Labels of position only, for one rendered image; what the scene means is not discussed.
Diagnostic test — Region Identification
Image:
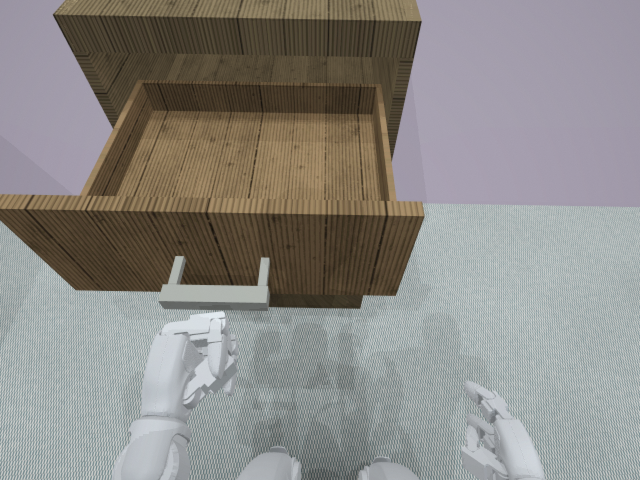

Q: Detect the robot right hand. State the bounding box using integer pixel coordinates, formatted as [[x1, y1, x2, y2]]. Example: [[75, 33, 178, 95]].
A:
[[461, 381, 545, 480]]

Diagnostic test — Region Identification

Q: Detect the cabinet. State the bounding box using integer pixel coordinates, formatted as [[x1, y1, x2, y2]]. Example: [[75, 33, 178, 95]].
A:
[[53, 0, 422, 309]]

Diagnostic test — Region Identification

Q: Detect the left robot shin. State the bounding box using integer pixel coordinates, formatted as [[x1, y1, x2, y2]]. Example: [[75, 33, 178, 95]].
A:
[[269, 447, 289, 455]]

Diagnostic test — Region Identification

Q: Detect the left robot thigh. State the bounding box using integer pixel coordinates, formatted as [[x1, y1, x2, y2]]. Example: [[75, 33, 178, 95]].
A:
[[236, 452, 301, 480]]

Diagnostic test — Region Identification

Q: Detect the drawer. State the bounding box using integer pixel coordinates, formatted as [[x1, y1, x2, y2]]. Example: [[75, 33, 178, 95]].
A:
[[0, 80, 425, 296]]

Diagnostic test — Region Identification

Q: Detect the left robot forearm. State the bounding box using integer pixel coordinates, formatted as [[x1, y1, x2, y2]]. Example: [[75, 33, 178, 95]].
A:
[[112, 416, 192, 480]]

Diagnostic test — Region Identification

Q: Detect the robot left hand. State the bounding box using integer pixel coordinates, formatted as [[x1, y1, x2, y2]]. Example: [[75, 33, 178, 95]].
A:
[[141, 311, 239, 424]]

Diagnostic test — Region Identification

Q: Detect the handle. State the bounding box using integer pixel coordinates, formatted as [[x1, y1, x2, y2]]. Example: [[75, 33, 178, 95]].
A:
[[158, 256, 270, 311]]

